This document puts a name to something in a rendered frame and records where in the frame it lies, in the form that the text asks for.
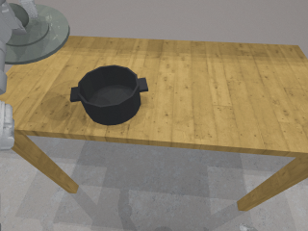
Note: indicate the left robot hand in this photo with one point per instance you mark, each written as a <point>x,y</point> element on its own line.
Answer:
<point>29,6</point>

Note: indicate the lid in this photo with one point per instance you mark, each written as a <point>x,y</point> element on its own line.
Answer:
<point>45,36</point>

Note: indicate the pot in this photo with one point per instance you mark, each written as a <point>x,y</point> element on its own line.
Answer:
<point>110,94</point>

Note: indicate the knob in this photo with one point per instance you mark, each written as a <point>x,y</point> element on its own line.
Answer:
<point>20,13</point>

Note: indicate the table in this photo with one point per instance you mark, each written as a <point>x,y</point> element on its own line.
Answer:
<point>236,97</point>

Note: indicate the left robot upper arm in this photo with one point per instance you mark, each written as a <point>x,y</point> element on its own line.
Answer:
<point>6,129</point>

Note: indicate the left robot forearm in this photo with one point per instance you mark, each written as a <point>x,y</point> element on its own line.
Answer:
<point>5,35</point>

